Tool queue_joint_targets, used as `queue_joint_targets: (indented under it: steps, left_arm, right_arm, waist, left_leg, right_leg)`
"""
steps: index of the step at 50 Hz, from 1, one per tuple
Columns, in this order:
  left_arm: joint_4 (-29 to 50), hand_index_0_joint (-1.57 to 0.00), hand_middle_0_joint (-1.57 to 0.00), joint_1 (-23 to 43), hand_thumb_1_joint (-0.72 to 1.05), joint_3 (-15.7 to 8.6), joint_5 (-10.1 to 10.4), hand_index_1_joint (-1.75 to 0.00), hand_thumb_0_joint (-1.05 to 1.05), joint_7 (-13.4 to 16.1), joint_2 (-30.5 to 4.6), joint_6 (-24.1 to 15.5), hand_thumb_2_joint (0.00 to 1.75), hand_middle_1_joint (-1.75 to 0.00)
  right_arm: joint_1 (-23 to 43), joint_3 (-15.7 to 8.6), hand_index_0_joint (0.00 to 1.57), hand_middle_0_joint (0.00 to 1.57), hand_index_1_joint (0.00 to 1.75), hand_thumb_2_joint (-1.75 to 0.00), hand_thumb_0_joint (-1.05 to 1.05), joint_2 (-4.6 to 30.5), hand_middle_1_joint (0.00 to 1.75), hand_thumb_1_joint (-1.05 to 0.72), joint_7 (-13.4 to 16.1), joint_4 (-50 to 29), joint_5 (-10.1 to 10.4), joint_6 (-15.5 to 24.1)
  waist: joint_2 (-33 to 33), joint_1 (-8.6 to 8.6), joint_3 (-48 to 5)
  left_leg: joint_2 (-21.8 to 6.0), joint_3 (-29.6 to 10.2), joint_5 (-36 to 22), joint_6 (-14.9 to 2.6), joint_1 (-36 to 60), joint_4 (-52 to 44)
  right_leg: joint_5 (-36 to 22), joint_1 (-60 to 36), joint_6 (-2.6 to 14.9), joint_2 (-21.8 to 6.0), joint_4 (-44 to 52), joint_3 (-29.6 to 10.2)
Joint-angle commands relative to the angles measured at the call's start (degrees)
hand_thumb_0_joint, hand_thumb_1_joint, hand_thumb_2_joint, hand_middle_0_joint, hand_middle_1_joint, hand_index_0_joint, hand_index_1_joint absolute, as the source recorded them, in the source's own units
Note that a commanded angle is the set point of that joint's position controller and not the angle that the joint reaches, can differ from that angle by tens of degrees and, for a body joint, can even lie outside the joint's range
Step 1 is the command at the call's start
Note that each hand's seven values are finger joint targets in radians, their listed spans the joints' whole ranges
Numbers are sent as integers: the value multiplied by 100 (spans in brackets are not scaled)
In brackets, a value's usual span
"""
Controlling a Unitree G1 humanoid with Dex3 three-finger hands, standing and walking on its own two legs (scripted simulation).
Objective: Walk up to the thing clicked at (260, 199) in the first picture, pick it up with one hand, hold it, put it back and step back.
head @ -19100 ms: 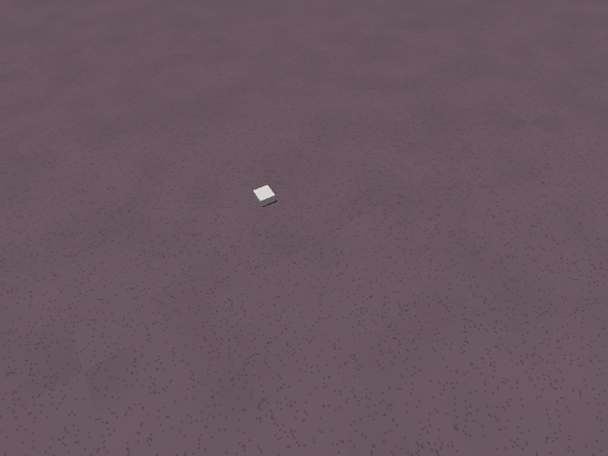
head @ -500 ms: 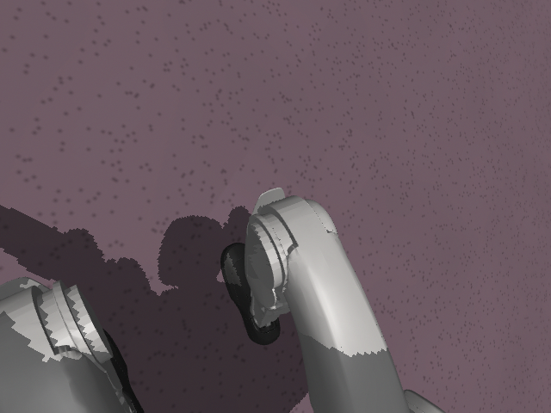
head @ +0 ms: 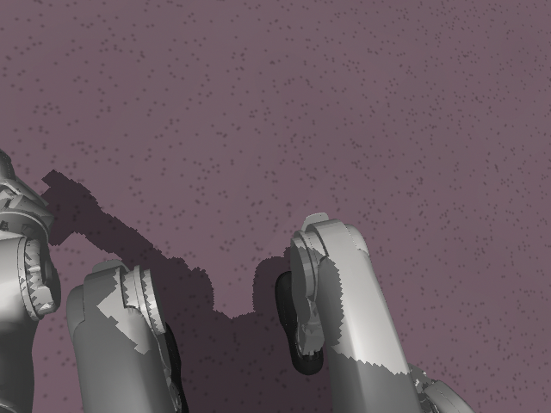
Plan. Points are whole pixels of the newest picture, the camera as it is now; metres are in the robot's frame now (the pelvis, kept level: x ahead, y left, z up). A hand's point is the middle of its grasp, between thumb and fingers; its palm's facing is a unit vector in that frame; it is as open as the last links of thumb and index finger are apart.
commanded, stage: lift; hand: left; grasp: from above
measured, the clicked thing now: (1, 201) +0.43 +0.32 -0.22
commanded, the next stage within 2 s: hold in 1.74 s
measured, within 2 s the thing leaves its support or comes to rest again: neither
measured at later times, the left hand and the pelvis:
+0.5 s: hand out of the picture +0.43 +0.30 -0.09, palm faces -0.29 -0.31 -0.91, open 10.4 cm; pelvis +0.01 -0.01 +0.04, yaw +3 degrees
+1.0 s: hand out of the picture +0.36 +0.27 +0.11, palm faces -0.30 -0.32 -0.90, open 10.3 cm; pelvis +0.02 -0.01 +0.21, yaw +5 degrees
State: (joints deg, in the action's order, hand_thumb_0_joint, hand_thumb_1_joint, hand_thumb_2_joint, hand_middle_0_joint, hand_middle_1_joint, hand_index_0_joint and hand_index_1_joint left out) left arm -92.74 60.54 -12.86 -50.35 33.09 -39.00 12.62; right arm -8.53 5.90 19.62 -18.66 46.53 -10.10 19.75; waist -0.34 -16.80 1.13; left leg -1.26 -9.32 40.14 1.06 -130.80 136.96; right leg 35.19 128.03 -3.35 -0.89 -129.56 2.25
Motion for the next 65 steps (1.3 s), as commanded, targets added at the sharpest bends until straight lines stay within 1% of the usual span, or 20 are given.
queue_joint_targets:
  steps: [1, 2, 3, 6, 12, 15, 18, 24, 27, 30, 34, 36, 38, 40, 45, 46, 57, 61, 63, 65]
  left_arm:
    - [824, -88, -85, 2201, 48, -30, -39, -95, 0, 382, -1375, 68, 94, -97]
    - [867, -88, -85, 2123, 48, -149, -50, -95, 0, 383, -1508, 85, 94, -98]
    - [907, -89, -86, 2097, 50, -182, -47, -94, 0, 348, -1489, 124, 96, -96]
    - [984, -100, -96, 2020, 64, -147, -23, -80, 0, 131, -1388, 176, 74, -86]
    - [1643, -93, -90, 1454, 54, -2, -18, -76, 0, -370, -1244, 220, 72, -80]
    - [1987, -95, -92, 1340, 55, 83, -103, -71, 0, -602, -1201, 209, 66, -75]
    - [2226, -95, -91, 1034, 54, 233, -74, -72, 0, -697, -834, 239, 68, -76]
    - [2959, -98, -95, 971, 57, 403, 50, -74, 0, -695, -405, 435, 71, -77]
    - [2977, -99, -97, 710, 58, 615, 225, -71, 0, -729, -61, 633, 72, -73]
    - [3521, -100, -99, 530, 58, 713, 344, -68, 0, -838, -35, 750, 71, -70]
    - [4058, -102, -102, 141, 58, 986, 411, -62, 0, -1088, 178, 922, 69, -62]
    - [4564, -101, -102, -146, 57, 983, 373, -59, 0, -1187, 23, 981, 68, -58]
    - [4868, -102, -103, -345, 57, 1096, 299, -59, 0, -1288, 60, 1103, 68, -58]
    - [5077, -102, -103, -662, 58, 1273, 308, -58, 0, -1373, 333, 1242, 67, -58]
    - [5464, -98, -99, -1185, 52, 1323, 437, -58, 0, -1476, 391, 1572, 70, -56]
    - [5497, -98, -99, -1334, 52, 1362, 446, -58, 0, -1480, 426, 1628, 70, -57]
    - [5275, -94, -95, -1597, 48, 1922, 739, -61, 0, -1471, 1236, 1797, 68, -59]
    - [5185, -95, -95, -1682, 51, 1956, 709, -61, 0, -1389, 1308, 1781, 65, -61]
    - [5172, -96, -96, -1757, 54, 1844, 669, -61, 0, -1333, 1153, 1790, 67, -61]
    - [5158, -100, -100, -1717, 59, 1941, 665, -63, 0, -1337, 1313, 1803, 70, -63]
  right_arm:
    - [-1480, -459, 20, 20, 30, -90, 0, 1491, 30, -89, 134, 177, 3, 15]
    - [-1485, -468, 20, 20, 30, -90, 0, 1487, 30, -89, 133, 197, 15, -17]
    - [-1500, -468, 20, 20, 30, -90, 0, 1418, 30, -89, 118, 196, 10, -51]
    - [-1553, -558, 20, 20, 30, -90, 0, 1366, 30, -91, 122, 226, 61, -128]
    - [-1521, -826, 20, 20, 30, -90, 0, 1236, 30, -91, 171, 167, 297, -380]
    - [-1545, -925, 20, 20, 30, -90, 0, 1197, 30, -91, 259, 81, 411, -552]
    - [-1511, -991, 20, 20, 30, -90, 0, 1129, 30, -91, 345, 23, 511, -676]
    - [-1397, -1105, 20, 20, 30, -90, 0, 1076, 30, -91, 601, -84, 650, -739]
    - [-1192, -1108, 20, 20, 30, -90, 0, 1007, 30, -90, 763, -91, 694, -744]
    - [-978, -1111, 20, 20, 30, -90, 0, 926, 30, -91, 932, -183, 752, -769]
    - [-733, -1071, 20, 20, 30, -90, 0, 791, 30, -90, 1144, -321, 826, -833]
    - [-621, -1064, 20, 20, 30, -90, 0, 787, 30, -90, 1273, -444, 918, -892]
    - [-513, -1040, 20, 20, 30, -90, 0, 718, 30, -90, 1396, -575, 971, -978]
    - [-445, -1014, 20, 20, 30, -90, 0, 618, 30, -90, 1532, -639, 1040, -1053]
    - [-226, -938, 20, 20, 30, -90, 0, 497, 30, -90, 1841, -712, 1159, -1146]
    - [-155, -910, 20, 20, 30, -90, 0, 435, 30, -89, 1889, -724, 1179, -1146]
    - [-248, -832, 20, 20, 30, -90, 0, 192, 30, -90, 2307, -364, 1331, -1014]
    - [-349, -815, 20, 20, 30, -90, 0, 122, 30, -90, 2402, -304, 1345, -976]
    - [-420, -824, 20, 20, 30, -90, 0, 154, 30, -89, 2420, -253, 1327, -999]
    - [-482, -799, 20, 20, 30, -90, 0, 144, 30, -89, 2424, -239, 1307, -1020]
  waist:
    - [2037, -182, -4152]
    - [2050, -46, -4257]
    - [2028, -46, -4431]
    - [1827, -19, -4618]
    - [1848, 426, -5194]
    - [1679, 461, -5173]
    - [1461, 513, -5109]
    - [1420, 598, -5211]
    - [1272, 530, -4796]
    - [1330, 706, -4991]
    - [980, 718, -4812]
    - [1086, 892, -4938]
    - [1029, 896, -4880]
    - [936, 911, -4836]
    - [784, 1072, -4480]
    - [760, 1142, -4435]
    - [426, 1047, -3401]
    - [349, 1080, -3265]
    - [518, 1211, -3326]
    - [490, 1166, -3286]
  left_leg:
    - [83, 741, -823, -111, 2741, -1609]
    - [89, 786, -969, -121, 2659, -1596]
    - [87, 820, -1209, -137, 2723, -1504]
    - [98, 868, -1410, -184, 2659, -1451]
    - [147, 958, -1384, -202, 2917, -1746]
    - [162, 989, -1325, -220, 2872, -1888]
    - [165, 960, -1260, -233, 2978, -2097]
    - [148, 833, -1095, -180, 3599, -2679]
    - [140, 762, -678, -164, 3730, -3037]
    - [157, 779, -546, -147, 3982, -3333]
    - [156, 833, -507, -186, 4107, -3656]
    - [170, 823, -470, -168, 4404, -3972]
    - [153, 859, -556, -175, 4659, -4177]
    - [135, 844, -626, -157, 5011, -4478]
    - [115, 782, -599, -135, 5742, -5247]
    - [95, 789, -639, -129, 5949, -5396]
    - [75, 898, -1291, -151, 7343, -6797]
    - [101, 938, -1705, -154, 7904, -7271]
    - [112, 969, -2075, -129, 8247, -7475]
    - [108, 964, -2455, -120, 8590, -7689]
  right_leg:
    - [-815, -2197, 482, 215, 1286, 605]
    - [-907, -2281, 480, 195, 1252, 583]
    - [-1113, -2388, 472, 181, 1210, 561]
    - [-1325, -2649, 428, 185, 1261, 492]
    - [-1202, -2918, 484, 166, 1423, 414]
    - [-1150, -3054, 490, 194, 1560, 373]
    - [-1086, -3001, 498, 192, 1751, 414]
    - [-964, -3066, 526, 148, 2157, 397]
    - [-572, -2976, 529, 143, 2506, 384]
    - [-366, -3287, 532, 136, 2793, 291]
    - [-257, -3772, 494, 164, 3316, 172]
    - [-191, -4022, 505, 144, 3543, 125]
    - [-285, -4310, 494, 164, 3813, 91]
    - [-382, -4677, 485, 167, 4066, 109]
    - [-316, -5392, 466, 165, 4754, 95]
    - [-349, -5562, 468, 180, 4884, 87]
    - [-989, -7159, 431, 229, 6479, -31]
    - [-1372, -7785, 409, 226, 6942, -53]
    - [-1720, -8101, 417, 215, 7080, -57]
    - [-2100, -8349, 403, 224, 7249, -15]
